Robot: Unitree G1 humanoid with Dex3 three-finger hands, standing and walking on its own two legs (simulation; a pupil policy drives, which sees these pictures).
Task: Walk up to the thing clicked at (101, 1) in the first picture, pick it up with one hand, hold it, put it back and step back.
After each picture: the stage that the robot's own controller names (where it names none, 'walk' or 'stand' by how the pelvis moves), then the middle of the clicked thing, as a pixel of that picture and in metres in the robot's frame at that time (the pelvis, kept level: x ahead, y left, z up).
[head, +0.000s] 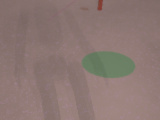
stand; (100, 2) +2.30 -0.33 -0.65
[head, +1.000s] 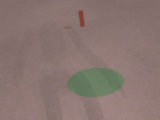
walk; (81, 18) +2.18 +0.11 -0.62
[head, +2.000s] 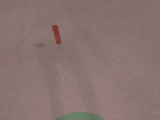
walk; (56, 34) +1.54 +0.39 -0.64
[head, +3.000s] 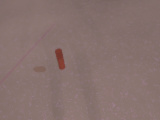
walk; (60, 59) +1.12 +0.29 -0.65
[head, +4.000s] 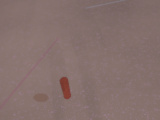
walk; (65, 88) +0.76 +0.20 -0.65
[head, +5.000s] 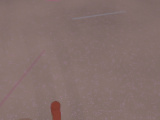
walk; (56, 113) +0.56 +0.15 -0.63
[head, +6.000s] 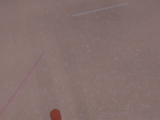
stand; out of the picture +0.47 +0.19 -0.64
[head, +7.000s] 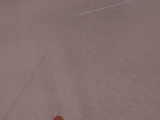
stand; out of the picture +0.41 +0.19 -0.65
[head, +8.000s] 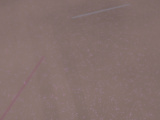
stand; out of the picture +0.38 +0.19 -0.66
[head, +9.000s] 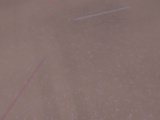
stand; out of the picture +0.40 +0.19 -0.66
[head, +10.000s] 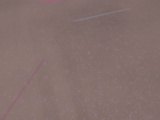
stand; out of the picture +0.40 +0.19 -0.66
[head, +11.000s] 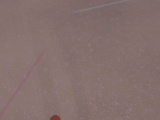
go down; out of the picture +0.41 +0.18 -0.65
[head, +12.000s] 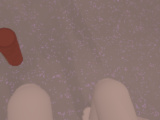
go down; (10, 50) +0.48 +0.24 -0.24
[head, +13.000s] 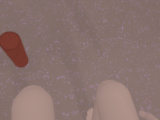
close in; (16, 52) +0.48 +0.24 -0.25
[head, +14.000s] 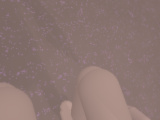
close in; out of the picture +0.46 +0.28 -0.16
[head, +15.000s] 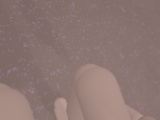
lift; out of the picture +0.45 +0.29 -0.16
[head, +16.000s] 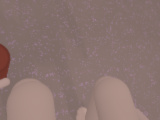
lift; out of the picture +0.35 +0.26 -0.09
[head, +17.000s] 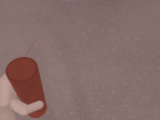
lift; (31, 92) +0.31 +0.16 +0.06
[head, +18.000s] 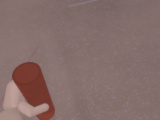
hold; (38, 96) +0.30 +0.15 +0.03
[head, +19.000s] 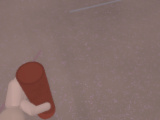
hold; (39, 95) +0.31 +0.15 +0.04
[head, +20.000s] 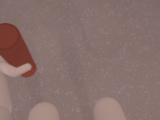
crouch; (18, 56) +0.43 +0.19 -0.04
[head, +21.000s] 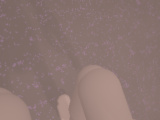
lower; out of the picture +0.45 +0.28 -0.17
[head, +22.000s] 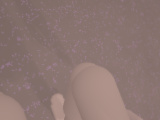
lower; out of the picture +0.46 +0.29 -0.16
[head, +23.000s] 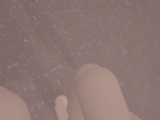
lower; out of the picture +0.44 +0.29 -0.16
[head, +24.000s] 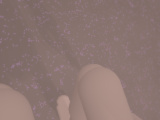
lower; out of the picture +0.43 +0.29 -0.16
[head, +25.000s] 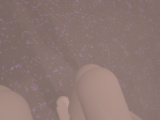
loosen; out of the picture +0.43 +0.27 -0.16
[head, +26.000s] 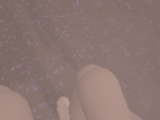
withdraw; out of the picture +0.44 +0.27 -0.17
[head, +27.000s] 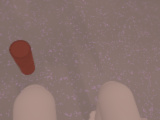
walk; (24, 60) +0.45 +0.22 -0.23
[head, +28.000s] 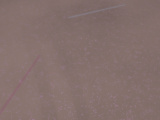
stand; out of the picture +0.38 +0.16 -0.59
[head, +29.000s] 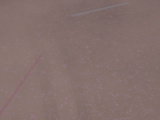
stand; out of the picture +0.39 +0.18 -0.60
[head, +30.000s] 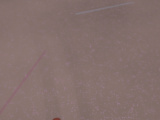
stand; out of the picture +0.40 +0.17 -0.60
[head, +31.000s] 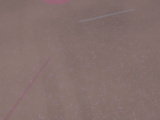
walk; out of the picture +0.41 +0.16 -0.65
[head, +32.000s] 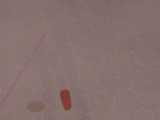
walk; (66, 100) +0.52 +0.14 -0.64
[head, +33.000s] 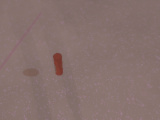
walk; (58, 65) +0.84 +0.15 -0.63
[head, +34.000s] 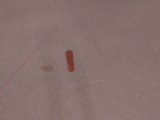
stand; (70, 61) +1.06 +0.17 -0.64
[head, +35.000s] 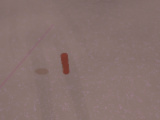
stand; (65, 64) +1.05 +0.17 -0.66
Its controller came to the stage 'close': yes
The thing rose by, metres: 0.68
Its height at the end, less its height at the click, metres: +0.00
